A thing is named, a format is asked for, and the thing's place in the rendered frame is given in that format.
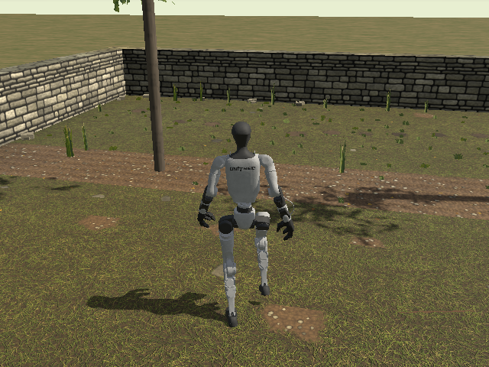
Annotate robot right upper arm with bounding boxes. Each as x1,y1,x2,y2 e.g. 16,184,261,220
258,154,280,197

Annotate robot right hand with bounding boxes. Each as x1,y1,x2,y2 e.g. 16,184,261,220
277,219,294,241

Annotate robot left forearm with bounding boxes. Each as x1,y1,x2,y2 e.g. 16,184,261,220
199,185,213,214

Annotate left robot thigh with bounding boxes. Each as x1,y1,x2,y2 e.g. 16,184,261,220
219,214,236,277

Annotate robot left hand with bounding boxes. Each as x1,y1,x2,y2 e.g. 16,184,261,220
197,212,215,228

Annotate robot right forearm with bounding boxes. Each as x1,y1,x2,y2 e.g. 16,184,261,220
274,185,291,222

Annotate robot left upper arm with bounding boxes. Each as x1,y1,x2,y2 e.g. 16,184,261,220
206,155,227,197

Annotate robot torso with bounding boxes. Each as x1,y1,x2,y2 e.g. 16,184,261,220
225,151,261,229

